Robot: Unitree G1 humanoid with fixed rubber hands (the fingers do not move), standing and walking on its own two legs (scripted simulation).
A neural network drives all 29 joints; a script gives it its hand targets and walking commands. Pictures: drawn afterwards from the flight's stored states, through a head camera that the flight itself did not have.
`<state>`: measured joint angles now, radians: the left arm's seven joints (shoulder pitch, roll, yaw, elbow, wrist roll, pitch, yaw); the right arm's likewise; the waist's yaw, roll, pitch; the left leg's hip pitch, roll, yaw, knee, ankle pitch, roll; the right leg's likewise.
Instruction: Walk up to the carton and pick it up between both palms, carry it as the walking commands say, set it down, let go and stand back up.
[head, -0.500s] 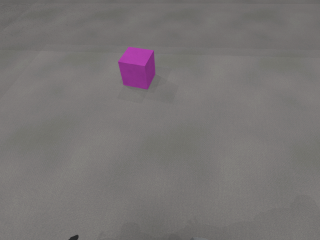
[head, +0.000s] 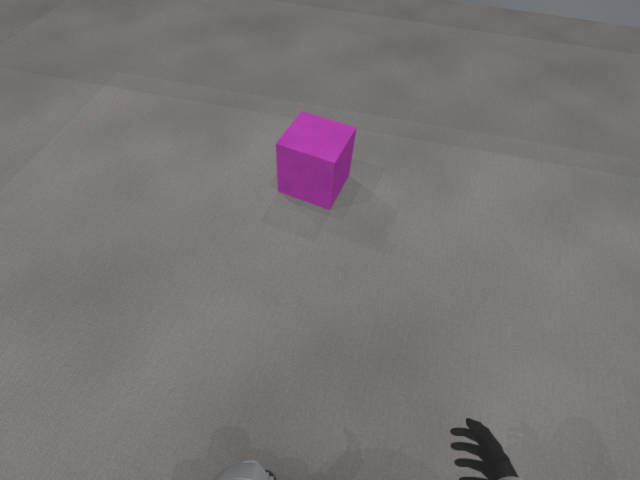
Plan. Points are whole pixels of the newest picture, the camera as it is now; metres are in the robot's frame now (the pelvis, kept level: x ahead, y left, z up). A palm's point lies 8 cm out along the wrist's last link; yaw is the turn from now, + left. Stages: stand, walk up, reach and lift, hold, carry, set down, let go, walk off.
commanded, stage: walk up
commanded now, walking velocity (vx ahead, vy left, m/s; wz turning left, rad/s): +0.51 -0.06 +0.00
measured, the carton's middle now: (315, 160) +1.33 +0.06 -0.63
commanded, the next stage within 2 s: none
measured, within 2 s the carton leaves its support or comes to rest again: neither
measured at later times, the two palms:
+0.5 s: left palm (232, 283) +0.41 +0.17 -0.11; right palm out of the picture +0.16 -0.28 -0.14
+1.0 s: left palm (179, 304) +0.38 +0.26 -0.13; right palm (430, 190) +0.68 -0.20 -0.11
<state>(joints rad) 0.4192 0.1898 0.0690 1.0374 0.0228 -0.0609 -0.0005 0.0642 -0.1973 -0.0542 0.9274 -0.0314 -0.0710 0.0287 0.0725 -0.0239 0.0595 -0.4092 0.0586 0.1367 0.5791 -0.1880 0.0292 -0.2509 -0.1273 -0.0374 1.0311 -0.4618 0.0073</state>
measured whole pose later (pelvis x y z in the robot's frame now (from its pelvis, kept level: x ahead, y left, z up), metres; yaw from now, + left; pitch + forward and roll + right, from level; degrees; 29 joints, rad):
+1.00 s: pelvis +0.49 +0.03 -0.01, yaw +0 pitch +1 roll +0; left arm 0.49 0.20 0.05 1.07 0.02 -0.06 0.00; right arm 0.01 -0.22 -0.05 0.91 -0.04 -0.06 0.05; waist 0.09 -0.01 0.06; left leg -0.43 0.07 0.14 0.57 -0.15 0.00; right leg -0.07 -0.16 -0.08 0.67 -0.49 0.05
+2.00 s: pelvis +0.84 +0.06 +0.01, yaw +2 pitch +0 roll -1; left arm 0.38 0.20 0.04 1.08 0.00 -0.02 0.02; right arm 0.15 -0.18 -0.03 0.97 -0.01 -0.04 0.00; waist 0.05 -0.02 0.03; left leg -0.27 0.06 0.08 0.48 -0.21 -0.02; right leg -0.22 -0.12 -0.10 0.53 -0.36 0.05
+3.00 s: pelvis +0.88 +0.16 +0.02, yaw -12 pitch +1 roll -2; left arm 0.15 0.24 0.08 0.97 0.01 0.08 -0.01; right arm 0.27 -0.19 -0.04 0.92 -0.03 -0.03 -0.04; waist -0.02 -0.03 0.03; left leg -0.21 0.08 0.13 0.44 -0.23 0.02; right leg -0.41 -0.01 0.00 0.87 -0.39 0.08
